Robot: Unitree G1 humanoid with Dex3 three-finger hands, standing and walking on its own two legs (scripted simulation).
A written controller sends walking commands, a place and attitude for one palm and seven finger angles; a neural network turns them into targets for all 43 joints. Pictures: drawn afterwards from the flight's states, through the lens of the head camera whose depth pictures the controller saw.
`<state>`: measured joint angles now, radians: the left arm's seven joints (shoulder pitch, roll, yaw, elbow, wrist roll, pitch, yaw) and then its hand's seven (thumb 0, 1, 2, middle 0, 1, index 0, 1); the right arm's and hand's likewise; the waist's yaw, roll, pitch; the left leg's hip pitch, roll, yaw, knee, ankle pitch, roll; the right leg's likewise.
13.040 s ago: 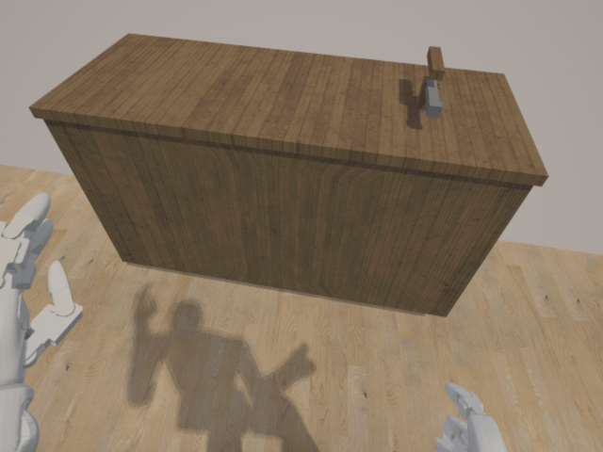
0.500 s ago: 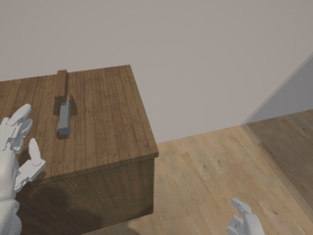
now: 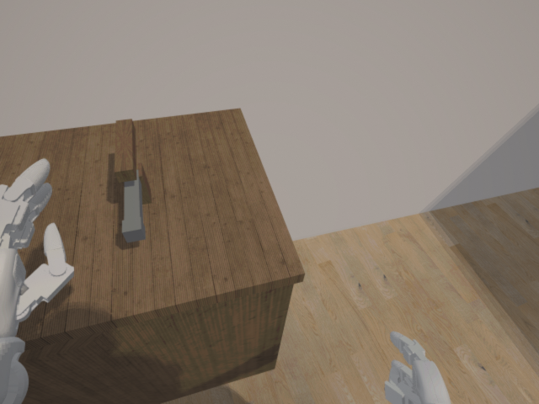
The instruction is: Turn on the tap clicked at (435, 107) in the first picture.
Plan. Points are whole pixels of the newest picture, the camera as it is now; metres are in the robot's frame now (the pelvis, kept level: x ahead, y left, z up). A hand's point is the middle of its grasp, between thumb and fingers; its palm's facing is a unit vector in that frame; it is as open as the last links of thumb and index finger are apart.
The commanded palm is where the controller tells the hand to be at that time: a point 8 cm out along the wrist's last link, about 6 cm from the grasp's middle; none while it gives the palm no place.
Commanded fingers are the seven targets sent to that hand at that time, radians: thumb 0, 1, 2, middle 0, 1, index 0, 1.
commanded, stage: come to a stop and stand still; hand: left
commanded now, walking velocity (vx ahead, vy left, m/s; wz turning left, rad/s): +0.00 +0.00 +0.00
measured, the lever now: (134, 229) +0.35 +0.25 +0.05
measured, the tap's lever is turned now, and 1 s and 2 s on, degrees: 0 0 0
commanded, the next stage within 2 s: look again from close up in 0.14 s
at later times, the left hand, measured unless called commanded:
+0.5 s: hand (123, 271) +0.22 +0.19 +0.16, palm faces +0.26 -0.87 -0.41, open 7.4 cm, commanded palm +0.15 +0.24 +0.17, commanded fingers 0.00 0.90 0.90 -0.20 -0.30 -0.20 -0.30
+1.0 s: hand (59, 246) +0.24 +0.26 +0.17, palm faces +0.41 -0.80 -0.44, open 7.4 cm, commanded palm +0.15 +0.25 +0.17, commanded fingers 0.00 0.90 0.90 -0.20 -0.30 -0.20 -0.30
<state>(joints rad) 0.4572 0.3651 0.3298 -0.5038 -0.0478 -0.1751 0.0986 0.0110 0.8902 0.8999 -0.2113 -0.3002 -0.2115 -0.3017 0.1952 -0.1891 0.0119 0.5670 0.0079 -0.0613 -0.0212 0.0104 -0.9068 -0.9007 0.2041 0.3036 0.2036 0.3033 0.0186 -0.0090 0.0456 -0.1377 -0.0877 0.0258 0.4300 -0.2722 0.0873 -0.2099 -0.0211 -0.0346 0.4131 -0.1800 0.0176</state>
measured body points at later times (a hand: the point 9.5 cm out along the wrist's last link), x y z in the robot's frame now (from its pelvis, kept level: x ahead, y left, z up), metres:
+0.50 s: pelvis -0.02 -0.03 +0.00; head +0.02 -0.03 +0.44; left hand +0.20 +0.23 +0.18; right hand +0.14 -0.26 -0.09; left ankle -0.03 +0.05 -0.74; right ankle +0.02 -0.14 -0.74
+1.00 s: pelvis -0.02 -0.02 +0.00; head +0.02 +0.00 +0.44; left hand +0.21 +0.30 +0.19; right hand +0.17 -0.25 -0.07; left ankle -0.03 +0.05 -0.74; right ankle +0.02 -0.14 -0.74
